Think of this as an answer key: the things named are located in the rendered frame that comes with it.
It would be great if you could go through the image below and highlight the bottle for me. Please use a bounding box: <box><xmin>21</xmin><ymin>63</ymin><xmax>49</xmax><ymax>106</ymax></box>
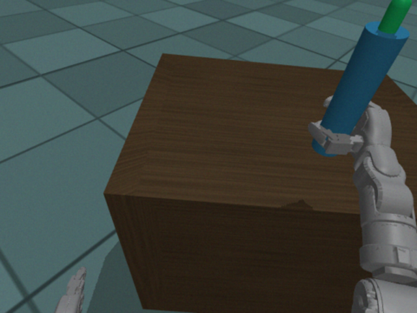
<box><xmin>312</xmin><ymin>0</ymin><xmax>412</xmax><ymax>157</ymax></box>

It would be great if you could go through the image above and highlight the left robot hand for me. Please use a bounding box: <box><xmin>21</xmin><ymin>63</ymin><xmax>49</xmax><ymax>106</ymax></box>
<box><xmin>54</xmin><ymin>267</ymin><xmax>87</xmax><ymax>313</ymax></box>

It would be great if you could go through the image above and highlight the right robot arm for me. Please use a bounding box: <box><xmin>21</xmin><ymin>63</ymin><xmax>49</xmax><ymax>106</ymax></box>
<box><xmin>351</xmin><ymin>145</ymin><xmax>417</xmax><ymax>313</ymax></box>

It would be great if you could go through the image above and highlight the right robot hand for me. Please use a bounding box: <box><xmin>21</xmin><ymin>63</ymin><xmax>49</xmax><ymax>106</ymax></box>
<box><xmin>308</xmin><ymin>96</ymin><xmax>392</xmax><ymax>159</ymax></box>

